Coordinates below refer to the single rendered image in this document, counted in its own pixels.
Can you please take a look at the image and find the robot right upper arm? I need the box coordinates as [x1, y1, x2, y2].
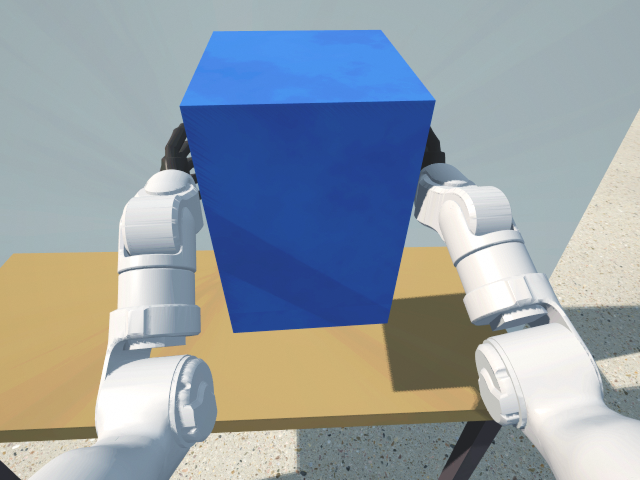
[475, 323, 640, 480]

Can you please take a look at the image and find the carton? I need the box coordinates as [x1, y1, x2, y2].
[180, 30, 436, 333]

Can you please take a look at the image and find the left robot hand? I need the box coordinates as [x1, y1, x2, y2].
[160, 123, 201, 200]

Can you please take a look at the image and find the robot left forearm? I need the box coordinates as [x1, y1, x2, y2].
[95, 169, 204, 436]

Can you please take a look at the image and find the robot right forearm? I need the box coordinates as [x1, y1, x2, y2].
[414, 163, 604, 398]

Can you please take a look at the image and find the right robot hand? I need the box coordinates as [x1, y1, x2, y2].
[421, 126, 445, 170]

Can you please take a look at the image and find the robot left upper arm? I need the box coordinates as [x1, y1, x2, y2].
[28, 354, 217, 480]

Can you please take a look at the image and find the table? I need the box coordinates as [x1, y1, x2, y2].
[0, 247, 507, 480]

